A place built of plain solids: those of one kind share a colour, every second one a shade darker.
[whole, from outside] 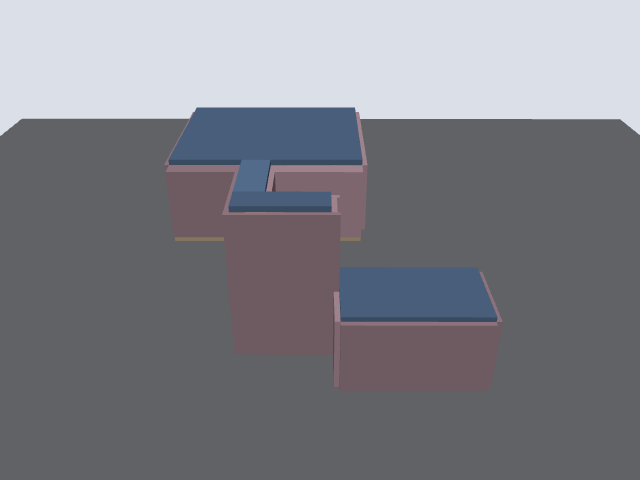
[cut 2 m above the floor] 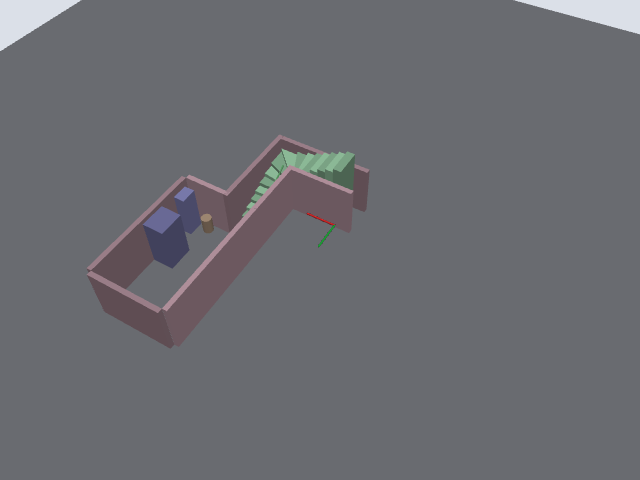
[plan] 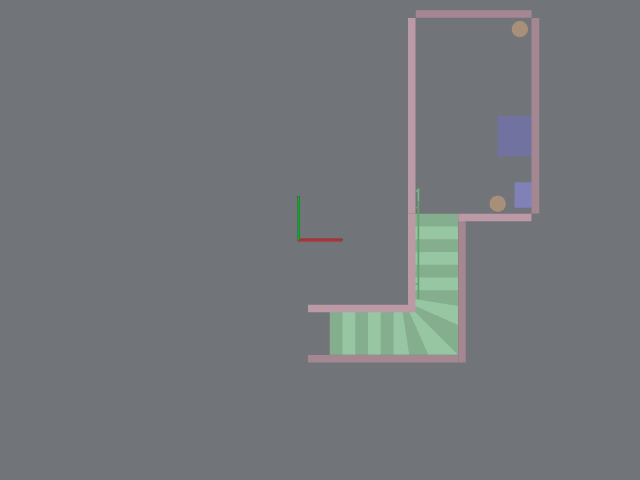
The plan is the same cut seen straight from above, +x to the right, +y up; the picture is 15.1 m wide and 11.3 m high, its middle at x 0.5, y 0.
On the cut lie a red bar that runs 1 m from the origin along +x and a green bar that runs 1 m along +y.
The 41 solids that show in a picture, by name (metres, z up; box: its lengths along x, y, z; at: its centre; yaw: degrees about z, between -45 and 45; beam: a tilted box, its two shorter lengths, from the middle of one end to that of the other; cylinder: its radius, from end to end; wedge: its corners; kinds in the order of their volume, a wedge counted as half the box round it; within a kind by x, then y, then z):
{
 "wall_1": {"box": [5.7, 0.18, 2.54], "at": [-2.63, -5.32, 4.05]},
 "wall_2": {"box": [5.7, 0.18, 2.54], "at": [-2.63, 1.56, 4.05]},
 "wall_3": {"box": [0.18, 3.17, 2.54], "at": [0.31, -0.12, 4.05]},
 "wall_4": {"box": [0.59, 2.53, 2.54], "at": [0.51, -3.97, 4.05]},
 "wall_5": {"box": [0.59, 3.17, 2.54], "at": [0.51, -0.12, 4.05]},
 "wall_6": {"box": [2.53, 0.18, 5.37], "at": [1.49, -1.61, 2.63]},
 "wall_7": {"box": [3.53, 0.18, 5.37], "at": [1.99, -2.79, 2.63]},
 "wall_8": {"box": [0.18, 2.32, 5.37], "at": [2.66, -0.54, 2.63]},
 "wall_9": {"box": [0.18, 4.61, 2.62], "at": [2.66, 2.93, 1.26]},
 "wall_10": {"box": [1.0, 0.18, 2.74], "at": [3.25, 0.44, 3.95]},
 "wall_11": {"box": [0.18, 3.5, 5.37], "at": [3.84, -1.13, 2.63]},
 "wall_12": {"box": [2.73, 0.18, 2.62], "at": [4.12, 5.32, 1.26]},
 "wall_13": {"box": [1.73, 0.18, 2.62], "at": [4.62, 0.53, 1.26]},
 "wall_14": {"box": [0.18, 4.61, 2.62], "at": [5.57, 2.93, 1.26]},
 "roof_1": {"box": [5.7, 6.7, 0.2], "at": [-2.63, -1.88, 5.42]},
 "roof_2": {"box": [2.53, 1.0, 0.2], "at": [1.49, -2.2, 5.42]},
 "roof_3": {"box": [1.0, 3.06, 0.2], "at": [3.25, -1.18, 5.42]},
 "roof_4": {"box": [2.73, 4.61, 0.17], "at": [4.12, 2.93, 2.66]},
 "floor_1": {"box": [6.21, 6.7, 0.2], "at": [-2.37, -1.88, 2.67]},
 "tread_1": {"wedge": [[0.73, -2.7, -0.05], [0.73, -2.7, 2.62], [0.73, -1.7, -0.05], [0.73, -1.7, 2.62], [1.03, -2.7, -0.05], [1.03, -2.7, 2.62], [1.03, -1.7, -0.05], [1.03, -1.7, 2.62]]},
 "tread_2": {"wedge": [[1.03, -2.7, -0.05], [1.03, -2.7, 2.47], [1.03, -1.7, -0.05], [1.03, -1.7, 2.47], [1.33, -2.7, -0.05], [1.33, -2.7, 2.47], [1.33, -1.7, -0.05], [1.33, -1.7, 2.47]]},
 "tread_3": {"wedge": [[1.33, -2.7, -0.05], [1.33, -2.7, 2.32], [1.33, -1.7, -0.05], [1.33, -1.7, 2.31], [1.63, -2.7, -0.05], [1.63, -2.7, 2.31], [1.63, -1.7, -0.05], [1.63, -1.7, 2.31]]},
 "tread_4": {"wedge": [[1.63, -2.7, -0.05], [1.63, -2.7, 2.16], [1.63, -1.7, -0.05], [1.63, -1.7, 2.16], [1.93, -2.7, -0.05], [1.93, -2.7, 2.16], [1.93, -1.7, -0.05], [1.93, -1.7, 2.16]]},
 "tread_5": {"wedge": [[1.93, -2.7, -0.05], [1.93, -2.7, 2.01], [1.93, -1.7, -0.05], [1.93, -1.7, 2.0], [2.23, -2.7, -0.05], [2.23, -2.7, 2.01], [2.23, -1.7, -0.05], [2.23, -1.7, 2.0]]},
 "tread_6": {"wedge": [[2.23, -2.7, -0.05], [2.23, -2.7, 1.85], [2.23, -1.7, -0.05], [2.23, -1.7, 1.85], [2.45, -1.7, -0.05], [2.45, -1.7, 1.85], [2.6, -2.7, -0.05], [2.6, -2.7, 1.85]]},
 "tread_7": {"wedge": [[2.44, -1.7, -0.05], [2.44, -1.7, 1.7], [2.6, -2.7, -0.05], [2.6, -2.7, 1.7], [2.61, -1.7, -0.05], [2.61, -1.7, 1.7], [3.05, -2.7, -0.05], [3.05, -2.7, 1.7]]},
 "tread_8": {"wedge": [[2.61, -1.7, -0.05], [2.61, -1.7, 1.54], [2.75, -1.7, -0.05], [2.75, -1.7, 1.54], [3.05, -2.7, -0.05], [3.05, -2.7, 1.54], [3.75, -2.7, -0.05], [3.75, -2.7, 1.54]]},
 "tread_9": {"wedge": [[2.75, -1.71, -0.05], [2.75, -1.71, 1.39], [2.75, -1.56, -0.05], [2.75, -1.56, 1.39], [3.75, -2.71, -0.05], [3.75, -2.71, 1.39], [3.75, -2.0, -0.05], [3.75, -2.0, 1.39]]},
 "tread_10": {"wedge": [[2.75, -1.56, -0.05], [2.75, -1.56, 1.23], [2.75, -1.4, -0.05], [2.75, -1.4, 1.23], [3.75, -2.01, -0.05], [3.75, -2.01, 1.24], [3.75, -1.55, -0.05], [3.75, -1.55, 1.23]]},
 "tread_11": {"wedge": [[2.75, -1.4, -0.05], [2.75, -1.4, 1.08], [2.75, -1.18, -0.05], [2.75, -1.18, 1.08], [3.75, -1.56, -0.05], [3.75, -1.56, 1.08], [3.75, -1.18, -0.05], [3.75, -1.18, 1.08]]},
 "tread_12": {"wedge": [[2.75, -1.19, -0.05], [2.75, -1.19, 0.93], [2.75, -0.88, -0.05], [2.75, -0.88, 0.93], [3.75, -1.19, -0.05], [3.75, -1.19, 0.93], [3.75, -0.88, -0.05], [3.75, -0.88, 0.93]]},
 "tread_13": {"wedge": [[2.75, -0.89, -0.05], [2.75, -0.89, 0.77], [2.75, -0.58, -0.05], [2.75, -0.58, 0.77], [3.75, -0.89, -0.05], [3.75, -0.89, 0.77], [3.75, -0.58, -0.05], [3.75, -0.58, 0.77]]},
 "tread_14": {"wedge": [[2.75, -0.58, -0.05], [2.75, -0.58, 0.62], [2.75, -0.29, -0.05], [2.75, -0.29, 0.62], [3.75, -0.58, -0.05], [3.75, -0.58, 0.62], [3.75, -0.28, -0.05], [3.75, -0.28, 0.62]]},
 "tread_15": {"wedge": [[2.75, -0.29, -0.05], [2.75, -0.29, 0.46], [2.75, 0.02, -0.05], [2.75, 0.02, 0.46], [3.75, -0.29, -0.05], [3.75, -0.29, 0.46], [3.75, 0.02, -0.05], [3.75, 0.02, 0.46]]},
 "tread_16": {"wedge": [[2.75, 0.01, -0.05], [2.75, 0.01, 0.31], [2.75, 0.32, -0.05], [2.75, 0.32, 0.31], [3.75, 0.01, -0.05], [3.75, 0.01, 0.31], [3.75, 0.32, -0.05], [3.75, 0.32, 0.31]]},
 "tread_17": {"wedge": [[2.75, 0.31, -0.05], [2.75, 0.31, 0.15], [2.75, 0.62, -0.05], [2.75, 0.62, 0.15], [3.75, 0.31, -0.05], [3.75, 0.31, 0.16], [3.75, 0.62, -0.05], [3.75, 0.62, 0.16]]},
 "machine_1": {"box": [0.8, 0.95, 1.88], "at": [5.08, 2.45, 0.89]},
 "machine_2": {"box": [0.4, 0.6, 1.75], "at": [5.28, 1.06, 0.82]},
 "bin_1": {"cylinder": 0.19, "from": [4.68, 0.85, 0.0], "to": [4.68, 0.85, 0.62]},
 "bin_2": {"cylinder": 0.19, "from": [5.2, 4.97, 0.0], "to": [5.2, 4.97, 0.62]},
 "guard_rail_1": {"wedge": [[2.8, -1.18, 2.0], [2.8, -1.18, 2.05], [2.8, 0.92, 0.92], [2.8, 0.92, 0.97], [2.84, -1.18, 2.0], [2.84, -1.18, 2.05], [2.84, 0.92, 0.92], [2.84, 0.92, 0.97]]}
}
